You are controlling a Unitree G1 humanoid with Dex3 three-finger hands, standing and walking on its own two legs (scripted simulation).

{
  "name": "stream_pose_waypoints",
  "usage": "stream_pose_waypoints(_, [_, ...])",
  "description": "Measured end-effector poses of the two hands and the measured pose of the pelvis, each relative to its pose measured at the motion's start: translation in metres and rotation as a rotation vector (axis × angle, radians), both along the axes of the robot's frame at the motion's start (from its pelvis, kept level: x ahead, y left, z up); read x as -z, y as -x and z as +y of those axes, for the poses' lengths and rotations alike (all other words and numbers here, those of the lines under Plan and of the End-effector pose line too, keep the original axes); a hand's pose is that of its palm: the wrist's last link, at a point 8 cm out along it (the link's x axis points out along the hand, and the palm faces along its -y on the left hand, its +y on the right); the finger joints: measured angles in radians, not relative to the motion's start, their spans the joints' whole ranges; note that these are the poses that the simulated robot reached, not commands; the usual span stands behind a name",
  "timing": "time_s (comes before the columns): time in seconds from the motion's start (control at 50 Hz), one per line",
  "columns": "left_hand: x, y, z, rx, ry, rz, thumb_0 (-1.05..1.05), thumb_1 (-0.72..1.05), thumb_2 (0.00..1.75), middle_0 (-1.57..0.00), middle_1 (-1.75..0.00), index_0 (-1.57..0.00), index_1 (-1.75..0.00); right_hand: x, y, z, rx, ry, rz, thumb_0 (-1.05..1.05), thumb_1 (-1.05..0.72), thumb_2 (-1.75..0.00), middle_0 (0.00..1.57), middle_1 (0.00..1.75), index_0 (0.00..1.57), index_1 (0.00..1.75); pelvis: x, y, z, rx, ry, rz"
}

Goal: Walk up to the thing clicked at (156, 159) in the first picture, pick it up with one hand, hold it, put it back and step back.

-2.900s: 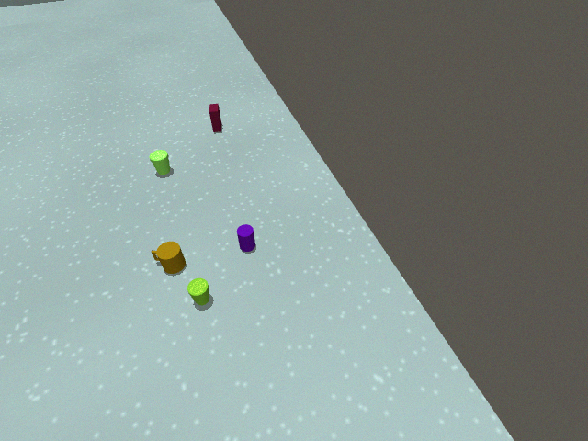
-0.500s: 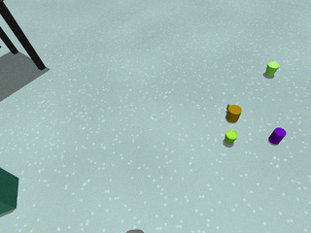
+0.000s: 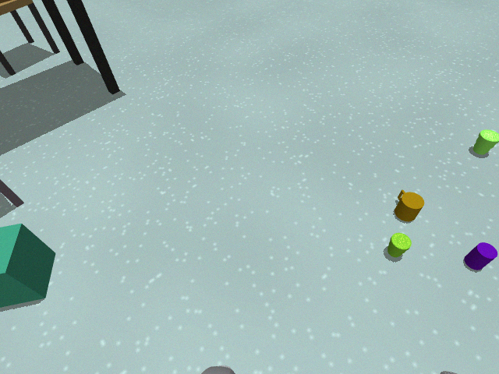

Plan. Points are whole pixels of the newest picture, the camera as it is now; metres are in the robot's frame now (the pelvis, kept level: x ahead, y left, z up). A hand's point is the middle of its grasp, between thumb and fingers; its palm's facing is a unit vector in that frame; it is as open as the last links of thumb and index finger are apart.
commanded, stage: walk up
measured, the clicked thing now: (484, 143) +1.32 -1.18 -0.70
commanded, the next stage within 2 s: stand in 0.82 s
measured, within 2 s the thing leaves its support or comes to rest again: neither
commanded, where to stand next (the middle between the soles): +0.07 +0.00 m, yaw +1 degrees
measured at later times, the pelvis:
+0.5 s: pelvis +0.01 +0.02 +0.01, yaw +3 degrees
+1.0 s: pelvis +0.01 +0.00 +0.03, yaw +3 degrees
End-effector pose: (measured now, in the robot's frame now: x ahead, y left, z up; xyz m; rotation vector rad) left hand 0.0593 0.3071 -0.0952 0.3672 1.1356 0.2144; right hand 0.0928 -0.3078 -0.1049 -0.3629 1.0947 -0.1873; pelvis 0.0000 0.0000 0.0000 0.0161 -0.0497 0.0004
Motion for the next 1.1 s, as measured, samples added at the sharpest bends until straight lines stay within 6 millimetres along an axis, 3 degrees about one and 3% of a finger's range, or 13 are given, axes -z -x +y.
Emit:
stream_pose_waypoints(0.1, [-0.009, 0.008, 0.019, -0.016, -0.027, -0.003, 0.01, 0.90, 0.90, -0.21, -0.31, -0.21, -0.30, 0.000, -0.008, 0.010, -0.039, -0.010, 0.007, 0.01, -0.90, -0.90, 0.20, 0.30, 0.20, 0.30, -0.002, 0.002, 0.010, -0.019, 0.002, 0.016])
stream_pose_waypoints(0.18, [0.001, 0.011, 0.043, -0.050, -0.032, 0.008, 0.01, 0.90, 0.90, -0.21, -0.31, -0.21, -0.30, 0.002, -0.001, 0.021, -0.043, 0.012, 0.031, 0.01, -0.90, -0.90, 0.20, 0.30, 0.20, 0.30, 0.004, 0.002, 0.022, -0.032, -0.016, 0.009])
stream_pose_waypoints(0.26, [0.007, 0.013, 0.047, -0.084, -0.009, 0.039, 0.01, 0.90, 0.90, -0.20, -0.30, -0.20, -0.30, -0.004, 0.008, 0.031, -0.038, 0.014, 0.054, 0.01, -0.90, -0.90, 0.20, 0.30, 0.20, 0.30, -0.001, -0.003, 0.026, -0.051, 0.006, 0.016])
stream_pose_waypoints(0.44, [0.014, 0.013, 0.026, -0.079, 0.041, 0.060, 0.01, 0.90, 0.90, -0.20, -0.30, -0.20, -0.30, -0.009, -0.009, 0.032, -0.029, 0.007, 0.048, 0.01, -0.90, -0.90, 0.20, 0.30, 0.20, 0.30, -0.007, -0.006, 0.022, -0.053, 0.030, 0.013])
stream_pose_waypoints(0.72, [0.002, -0.006, 0.006, -0.081, 0.070, 0.033, 0.01, 0.90, 0.90, -0.20, -0.30, -0.20, -0.30, -0.019, -0.037, 0.031, -0.057, -0.027, 0.020, 0.01, -0.90, -0.90, 0.20, 0.30, 0.20, 0.30, -0.021, -0.010, 0.011, -0.064, 0.021, 0.012])
stream_pose_waypoints(0.86, [-0.005, -0.011, 0.006, -0.087, 0.056, 0.035, 0.00, 0.90, 0.90, -0.20, -0.30, -0.20, -0.30, -0.019, -0.033, 0.025, -0.033, -0.029, 0.042, 0.01, -0.90, -0.90, 0.20, 0.30, 0.20, 0.30, -0.025, -0.011, 0.008, -0.061, 0.018, 0.005])
stream_pose_waypoints(1.1, [-0.008, -0.011, 0.000, -0.078, 0.049, 0.070, 0.00, 0.90, 0.90, -0.20, -0.30, -0.20, -0.30, -0.015, -0.007, 0.019, 0.004, -0.043, 0.112, 0.01, -0.90, -0.90, 0.20, 0.30, 0.20, 0.30, -0.030, -0.007, 0.002, -0.052, 0.016, 0.004])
